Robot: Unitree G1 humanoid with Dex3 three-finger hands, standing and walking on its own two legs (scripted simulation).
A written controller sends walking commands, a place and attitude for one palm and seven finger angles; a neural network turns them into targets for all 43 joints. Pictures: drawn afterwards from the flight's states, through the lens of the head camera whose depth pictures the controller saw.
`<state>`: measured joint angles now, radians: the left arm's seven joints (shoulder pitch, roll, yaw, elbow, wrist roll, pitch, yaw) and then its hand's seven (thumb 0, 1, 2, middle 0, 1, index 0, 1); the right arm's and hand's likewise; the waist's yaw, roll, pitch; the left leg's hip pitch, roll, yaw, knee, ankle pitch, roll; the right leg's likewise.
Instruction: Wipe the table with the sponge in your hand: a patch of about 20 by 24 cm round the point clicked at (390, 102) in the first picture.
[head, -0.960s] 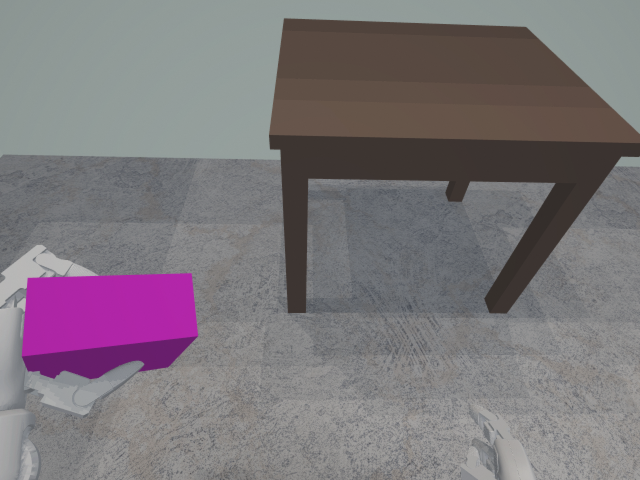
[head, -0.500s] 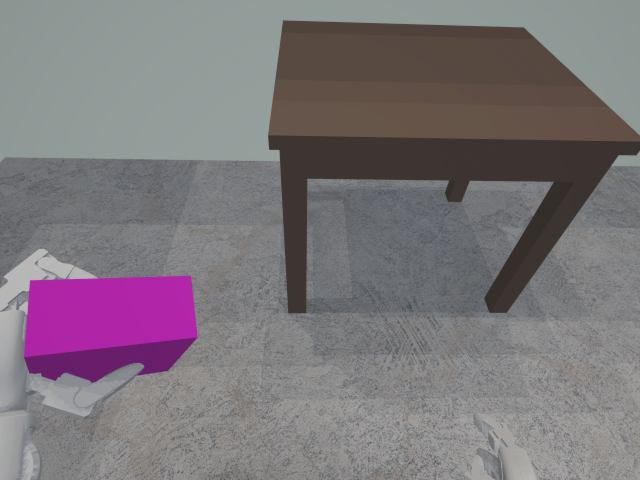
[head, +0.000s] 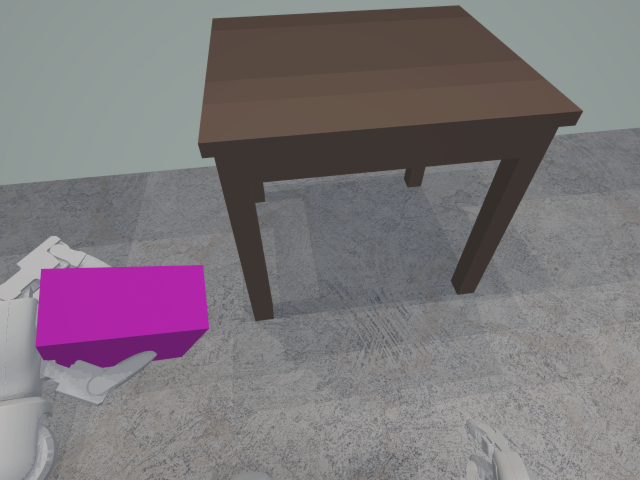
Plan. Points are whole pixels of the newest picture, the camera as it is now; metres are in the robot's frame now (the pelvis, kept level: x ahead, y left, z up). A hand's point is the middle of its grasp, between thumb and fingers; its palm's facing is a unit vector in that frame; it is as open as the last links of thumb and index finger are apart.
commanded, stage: walk to a spot facing it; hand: left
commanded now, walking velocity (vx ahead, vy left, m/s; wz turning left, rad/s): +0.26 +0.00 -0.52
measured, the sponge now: (148, 319) +0.23 +0.19 +0.15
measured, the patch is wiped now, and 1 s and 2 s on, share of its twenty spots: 0.00 0.00 0.00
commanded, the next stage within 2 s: take the last steps up to it in 0.18 s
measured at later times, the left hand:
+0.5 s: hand (181, 192) +0.39 +0.20 +0.17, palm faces +0.19 -0.90 -0.39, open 10.3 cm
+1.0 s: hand (302, 152) +0.48 +0.07 +0.17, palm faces +0.08 -0.85 -0.51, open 10.3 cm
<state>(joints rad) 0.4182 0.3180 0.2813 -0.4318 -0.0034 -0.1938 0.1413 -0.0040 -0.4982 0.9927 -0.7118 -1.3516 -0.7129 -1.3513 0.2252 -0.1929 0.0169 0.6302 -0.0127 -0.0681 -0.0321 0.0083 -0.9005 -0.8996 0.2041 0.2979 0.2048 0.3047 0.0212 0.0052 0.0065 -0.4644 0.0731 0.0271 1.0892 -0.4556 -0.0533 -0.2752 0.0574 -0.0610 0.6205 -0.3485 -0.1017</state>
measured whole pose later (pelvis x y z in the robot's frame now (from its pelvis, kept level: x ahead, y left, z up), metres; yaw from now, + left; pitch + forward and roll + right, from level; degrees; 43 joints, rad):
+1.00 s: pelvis +0.21 -0.08 +0.00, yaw -15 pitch +0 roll +1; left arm 0.53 0.37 0.35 -0.56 0.00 -0.20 0.14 0.00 -0.50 1.00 -0.71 -1.35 -0.72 -1.35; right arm 0.14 -0.24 -0.03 0.62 0.00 -0.03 -0.05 0.01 -0.90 -0.90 0.20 0.30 0.20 0.30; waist -0.04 0.03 0.11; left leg -0.55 0.10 0.05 1.28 -0.40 -0.04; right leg -0.26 -0.03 -0.20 0.59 -0.32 -0.07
